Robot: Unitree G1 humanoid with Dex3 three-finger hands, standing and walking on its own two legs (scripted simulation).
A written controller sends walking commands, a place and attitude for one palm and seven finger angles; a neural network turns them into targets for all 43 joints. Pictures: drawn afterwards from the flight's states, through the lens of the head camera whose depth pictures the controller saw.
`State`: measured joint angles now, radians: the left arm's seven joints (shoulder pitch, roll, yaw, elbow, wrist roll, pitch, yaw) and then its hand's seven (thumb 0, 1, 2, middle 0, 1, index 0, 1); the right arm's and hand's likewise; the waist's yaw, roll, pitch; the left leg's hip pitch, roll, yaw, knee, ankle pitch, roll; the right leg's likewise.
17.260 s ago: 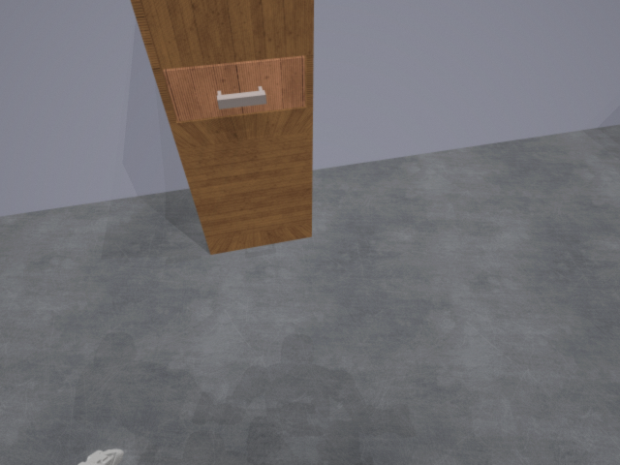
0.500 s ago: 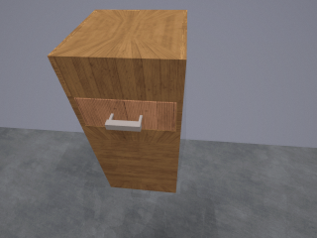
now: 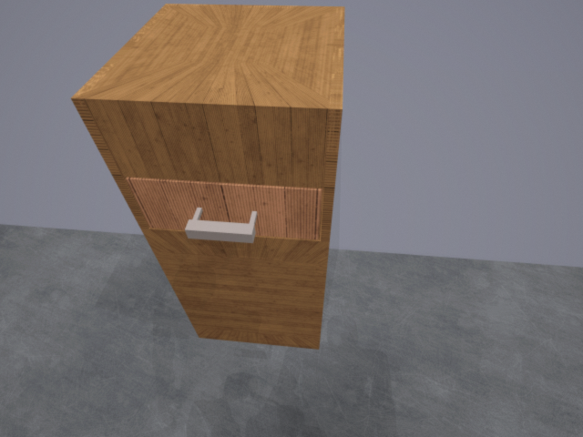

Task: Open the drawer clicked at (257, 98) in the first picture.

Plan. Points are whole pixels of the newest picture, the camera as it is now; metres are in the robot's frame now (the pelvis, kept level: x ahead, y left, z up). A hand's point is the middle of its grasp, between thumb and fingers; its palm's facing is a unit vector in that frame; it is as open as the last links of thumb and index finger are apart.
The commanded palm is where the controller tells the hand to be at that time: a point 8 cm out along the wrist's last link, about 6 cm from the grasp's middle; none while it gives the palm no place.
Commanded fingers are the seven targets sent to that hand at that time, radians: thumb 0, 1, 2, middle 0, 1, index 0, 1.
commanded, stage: raise the hand with hooked fingers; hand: left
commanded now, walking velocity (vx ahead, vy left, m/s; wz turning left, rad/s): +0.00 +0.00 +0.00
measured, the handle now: (223, 222) +0.52 +0.18 -0.07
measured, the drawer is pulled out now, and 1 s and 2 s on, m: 0.00 0.00 0.00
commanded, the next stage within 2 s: move the hooked fingers above the handle in 1.98 s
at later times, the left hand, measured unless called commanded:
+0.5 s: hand (190, 408) +0.17 +0.16 -0.06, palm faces -0.08 -0.29 -0.95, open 8.5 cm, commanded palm +0.15 +0.20 -0.02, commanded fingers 0.00 0.39 0.68 -0.24 -0.63 -0.24 -0.63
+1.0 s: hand (156, 355) +0.23 +0.21 -0.01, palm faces -0.03 -0.10 -0.99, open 11.5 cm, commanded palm +0.21 +0.21 +0.05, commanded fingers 0.00 -0.20 0.43 -0.28 -1.00 -0.28 -1.00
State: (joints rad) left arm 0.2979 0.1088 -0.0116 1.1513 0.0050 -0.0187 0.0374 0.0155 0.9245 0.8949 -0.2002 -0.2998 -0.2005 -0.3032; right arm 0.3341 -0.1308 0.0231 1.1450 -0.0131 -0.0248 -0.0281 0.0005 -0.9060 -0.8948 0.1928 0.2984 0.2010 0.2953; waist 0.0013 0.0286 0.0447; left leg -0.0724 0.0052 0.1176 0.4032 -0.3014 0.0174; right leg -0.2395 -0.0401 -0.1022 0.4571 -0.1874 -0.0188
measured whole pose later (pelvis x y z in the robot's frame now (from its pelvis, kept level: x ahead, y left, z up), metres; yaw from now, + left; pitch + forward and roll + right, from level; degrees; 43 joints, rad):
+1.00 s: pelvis +0.00 -0.01 -0.02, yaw -1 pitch +7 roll +1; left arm 0.31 0.36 -0.07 -0.04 1.04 -0.04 0.34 0.00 0.02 0.52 -0.28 -0.86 -0.28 -0.87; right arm 0.19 -0.22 0.00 0.59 -0.05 0.11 0.02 0.01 -0.90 -0.89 0.20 0.30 0.21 0.30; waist 0.06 0.05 -0.03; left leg -0.37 0.03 0.13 0.66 -0.41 0.01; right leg -0.54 -0.03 -0.07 0.69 -0.28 -0.04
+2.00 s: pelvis -0.01 +0.01 +0.00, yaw +0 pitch +3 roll +1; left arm -0.06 0.48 -0.03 0.09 0.95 -0.10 0.13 0.00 -0.49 0.30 -0.32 -1.20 -0.32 -1.20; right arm 0.18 -0.27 -0.04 0.63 0.00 0.13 0.00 0.01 -0.90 -0.89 0.19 0.30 0.20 0.30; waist 0.09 0.07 0.01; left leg -0.21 -0.01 0.11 0.45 -0.30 0.03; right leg -0.36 -0.05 -0.09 0.47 -0.17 -0.01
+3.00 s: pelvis +0.00 +0.00 -0.01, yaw +0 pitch +10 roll +1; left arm -0.50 0.38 -0.13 0.66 1.05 -0.08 0.25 0.00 -0.49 0.30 -0.32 -1.20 -0.32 -1.20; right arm 0.25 -0.26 -0.06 0.67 0.01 0.13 -0.02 0.01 -0.90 -0.89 0.20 0.30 0.20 0.30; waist 0.01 0.04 -0.05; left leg -0.38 0.00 0.11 0.55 -0.34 0.03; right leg -0.53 -0.05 -0.08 0.57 -0.21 -0.02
